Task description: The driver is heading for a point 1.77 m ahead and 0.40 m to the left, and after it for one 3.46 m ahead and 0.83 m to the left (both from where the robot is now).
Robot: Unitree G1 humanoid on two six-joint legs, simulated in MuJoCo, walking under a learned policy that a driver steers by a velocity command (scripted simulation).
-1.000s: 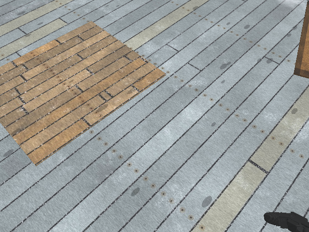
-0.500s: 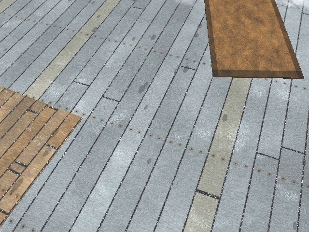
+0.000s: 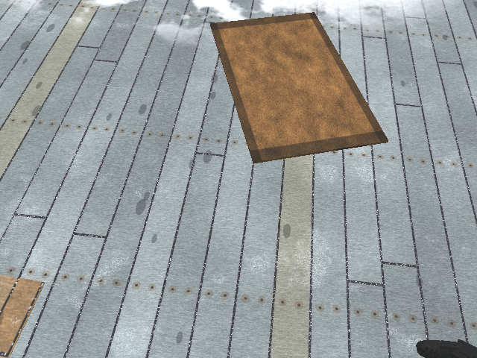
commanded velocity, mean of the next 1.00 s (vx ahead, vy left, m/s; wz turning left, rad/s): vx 0.02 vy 0.00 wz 0.32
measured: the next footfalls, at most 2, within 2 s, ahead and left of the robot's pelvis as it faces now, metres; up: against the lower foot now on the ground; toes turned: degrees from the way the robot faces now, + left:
right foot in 0.24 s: +0.07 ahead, -0.14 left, +0.00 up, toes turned +5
left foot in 0.56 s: +0.09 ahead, +0.13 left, +0.00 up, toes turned +13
